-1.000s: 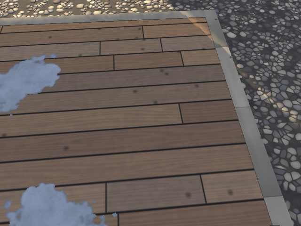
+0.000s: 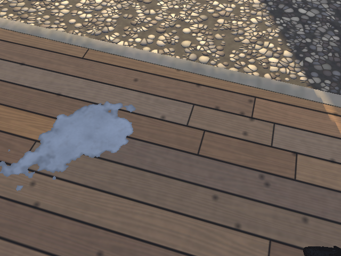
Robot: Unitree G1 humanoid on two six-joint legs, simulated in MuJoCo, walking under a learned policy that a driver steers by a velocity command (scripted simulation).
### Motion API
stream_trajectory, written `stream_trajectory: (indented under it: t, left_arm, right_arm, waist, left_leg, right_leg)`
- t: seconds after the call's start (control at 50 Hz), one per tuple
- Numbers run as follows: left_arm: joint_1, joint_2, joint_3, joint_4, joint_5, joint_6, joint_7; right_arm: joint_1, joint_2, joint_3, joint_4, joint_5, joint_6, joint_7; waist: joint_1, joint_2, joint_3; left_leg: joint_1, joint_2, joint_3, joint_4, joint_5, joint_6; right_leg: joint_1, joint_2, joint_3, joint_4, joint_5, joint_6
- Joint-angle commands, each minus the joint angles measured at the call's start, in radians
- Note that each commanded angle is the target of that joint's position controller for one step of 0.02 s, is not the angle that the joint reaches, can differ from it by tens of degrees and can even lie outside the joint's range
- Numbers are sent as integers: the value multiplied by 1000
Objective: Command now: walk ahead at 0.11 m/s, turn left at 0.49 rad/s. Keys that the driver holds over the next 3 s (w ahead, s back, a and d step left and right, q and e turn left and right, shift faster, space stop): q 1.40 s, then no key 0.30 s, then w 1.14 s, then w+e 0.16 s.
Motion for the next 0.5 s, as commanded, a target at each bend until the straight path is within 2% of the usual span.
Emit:
stream_trajectory:
  t: [0.02,0.04,0.08,0.12,0.18,0.24,0.3,0.34,0.36,0.38,0.4,0.42,0.44,0.46,0.48,0.5]
  left_arm:
    - [31,118,19,-86,-10,-4,-4]
    - [2,123,24,-92,1,11,8]
    - [14,105,24,-102,6,32,14]
    - [26,81,19,-100,6,37,21]
    - [-10,73,16,-108,5,42,26]
    - [-53,72,18,-125,-1,40,21]
    - [-63,78,24,-135,-8,25,11]
    - [-17,79,32,-124,-13,14,3]
    - [18,101,43,-113,-8,12,2]
    - [46,171,60,-119,13,17,6]
    - [20,236,78,-115,48,25,3]
    - [-36,183,66,-151,52,19,6]
    - [-91,133,54,-170,39,17,14]
    - [-125,106,47,-181,22,18,18]
    - [-131,93,42,-183,6,20,22]
    - [-124,89,38,-183,4,24,25]
  right_arm:
    - [106,-143,-46,-67,17,14,-18]
    - [76,-134,-41,-75,21,25,-22]
    - [34,-155,-47,-85,3,39,-26]
    - [36,-167,-53,-85,-2,43,-36]
    - [39,-179,-59,-86,9,54,-54]
    - [40,-180,-61,-89,9,68,-62]
    - [59,-177,-62,-88,11,78,-60]
    - [49,-173,-61,-90,22,87,-62]
    - [61,-158,-57,-87,29,91,-65]
    - [92,-109,-44,-89,27,92,-64]
    - [55,-119,-52,-131,35,78,-60]
    - [79,-198,-76,-110,10,67,-57]
    - [110,-214,-88,-77,18,71,-53]
    - [143,-189,-85,-46,20,86,-57]
    - [154,-167,-80,-37,17,97,-60]
    - [152,-139,-72,-38,21,105,-57]
  waist:
    - [-56,40,-275]
    - [-40,15,-216]
    - [4,69,-171]
    - [7,106,-185]
    - [-9,111,-211]
    - [-28,140,-190]
    - [-42,166,-180]
    - [-13,169,-173]
    - [0,151,-171]
    - [-14,0,-184]
    - [-33,-320,-103]
    - [-36,-243,-105]
    - [-59,-164,-106]
    - [-72,-122,-98]
    - [-65,-119,-87]
    - [-60,-118,-76]
  left_leg:
    - [511,309,-411,-152,403,246]
    - [387,275,-381,-185,309,218]
    - [215,213,-336,-227,239,196]
    - [185,191,-318,-228,249,196]
    - [181,176,-346,-226,81,174]
    - [167,160,-397,-238,-106,150]
    - [210,162,-462,-220,-132,137]
    - [207,140,-479,-183,-116,108]
    - [160,102,-457,-145,-158,71]
    - [35,23,-355,35,-352,13]
    - [-157,-128,-122,247,-490,-41]
    - [-157,-56,-159,471,-476,-81]
    - [-143,-47,-151,563,-415,-95]
    - [-136,-40,-130,622,-367,-116]
    - [-158,-32,-121,689,-324,-133]
    - [-153,-25,-99,717,-304,-145]
  right_leg:
    - [-372,-50,107,274,38,20]
    - [-340,-69,106,204,83,26]
    - [-230,-54,80,90,133,36]
    - [-191,-35,71,-7,154,50]
    - [-164,-26,91,-115,219,59]
    - [-134,-14,102,-214,244,54]
    - [-93,1,103,-340,221,33]
    - [7,9,82,-526,290,4]
    - [104,-32,91,-631,351,-20]
    - [222,-237,253,-693,358,-94]
    - [172,-406,503,-770,509,-241]
    - [138,-449,517,-760,581,-287]
    - [128,-394,406,-731,616,-247]
    - [131,-330,309,-711,622,-203]
    - [145,-310,261,-703,639,-194]
    - [137,-289,207,-706,667,-195]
